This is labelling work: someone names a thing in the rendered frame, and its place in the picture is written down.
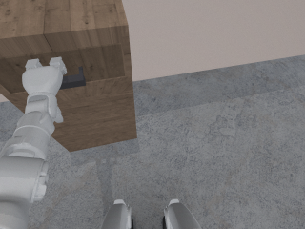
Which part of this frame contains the robot left forearm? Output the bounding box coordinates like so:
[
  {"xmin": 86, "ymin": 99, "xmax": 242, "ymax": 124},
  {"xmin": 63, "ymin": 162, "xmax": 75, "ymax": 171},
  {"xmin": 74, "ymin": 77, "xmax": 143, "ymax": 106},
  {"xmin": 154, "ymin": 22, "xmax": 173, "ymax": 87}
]
[{"xmin": 0, "ymin": 92, "xmax": 57, "ymax": 161}]

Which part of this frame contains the left robot upper arm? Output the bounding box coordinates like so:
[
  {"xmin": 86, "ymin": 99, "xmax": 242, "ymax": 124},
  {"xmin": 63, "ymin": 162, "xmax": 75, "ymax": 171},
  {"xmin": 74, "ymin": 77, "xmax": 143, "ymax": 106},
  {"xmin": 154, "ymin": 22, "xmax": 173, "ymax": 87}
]
[{"xmin": 0, "ymin": 156, "xmax": 50, "ymax": 229}]

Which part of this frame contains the robot right thigh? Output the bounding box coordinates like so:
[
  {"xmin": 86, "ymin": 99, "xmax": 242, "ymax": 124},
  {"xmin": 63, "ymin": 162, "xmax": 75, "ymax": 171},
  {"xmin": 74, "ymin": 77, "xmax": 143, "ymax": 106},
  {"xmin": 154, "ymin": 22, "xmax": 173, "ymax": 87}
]
[{"xmin": 164, "ymin": 202, "xmax": 202, "ymax": 229}]

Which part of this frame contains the cabinet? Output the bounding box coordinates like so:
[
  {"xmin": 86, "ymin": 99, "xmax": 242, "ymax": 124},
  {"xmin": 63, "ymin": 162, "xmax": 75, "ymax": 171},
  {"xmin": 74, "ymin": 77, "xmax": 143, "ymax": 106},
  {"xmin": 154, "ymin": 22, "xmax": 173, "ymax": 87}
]
[{"xmin": 0, "ymin": 0, "xmax": 137, "ymax": 152}]

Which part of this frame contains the drawer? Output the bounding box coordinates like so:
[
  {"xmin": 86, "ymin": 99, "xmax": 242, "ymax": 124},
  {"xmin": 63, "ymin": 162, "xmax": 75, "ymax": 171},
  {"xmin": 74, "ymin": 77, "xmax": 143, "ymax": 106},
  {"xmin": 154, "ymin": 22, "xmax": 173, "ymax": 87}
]
[{"xmin": 0, "ymin": 43, "xmax": 126, "ymax": 94}]

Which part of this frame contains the robot left hand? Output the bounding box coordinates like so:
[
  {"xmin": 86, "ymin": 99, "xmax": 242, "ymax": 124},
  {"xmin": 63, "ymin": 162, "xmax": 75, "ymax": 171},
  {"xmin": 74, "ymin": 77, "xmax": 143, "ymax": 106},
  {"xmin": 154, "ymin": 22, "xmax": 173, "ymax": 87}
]
[{"xmin": 22, "ymin": 56, "xmax": 67, "ymax": 123}]

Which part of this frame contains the robot thigh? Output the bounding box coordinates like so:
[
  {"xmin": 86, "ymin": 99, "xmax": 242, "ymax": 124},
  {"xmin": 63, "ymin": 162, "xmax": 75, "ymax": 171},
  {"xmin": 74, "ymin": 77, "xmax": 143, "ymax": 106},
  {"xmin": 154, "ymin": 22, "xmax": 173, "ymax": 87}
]
[
  {"xmin": 100, "ymin": 203, "xmax": 132, "ymax": 229},
  {"xmin": 164, "ymin": 202, "xmax": 202, "ymax": 229}
]

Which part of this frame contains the robot left thigh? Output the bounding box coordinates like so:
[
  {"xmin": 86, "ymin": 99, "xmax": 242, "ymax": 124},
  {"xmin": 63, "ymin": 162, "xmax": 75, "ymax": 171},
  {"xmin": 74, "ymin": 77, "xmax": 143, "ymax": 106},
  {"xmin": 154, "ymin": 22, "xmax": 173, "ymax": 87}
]
[{"xmin": 100, "ymin": 203, "xmax": 132, "ymax": 229}]

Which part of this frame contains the handle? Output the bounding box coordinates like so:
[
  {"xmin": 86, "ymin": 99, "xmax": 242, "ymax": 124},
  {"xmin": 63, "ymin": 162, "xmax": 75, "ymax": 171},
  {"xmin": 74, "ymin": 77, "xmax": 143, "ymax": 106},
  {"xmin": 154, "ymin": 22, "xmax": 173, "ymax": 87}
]
[{"xmin": 59, "ymin": 66, "xmax": 86, "ymax": 90}]

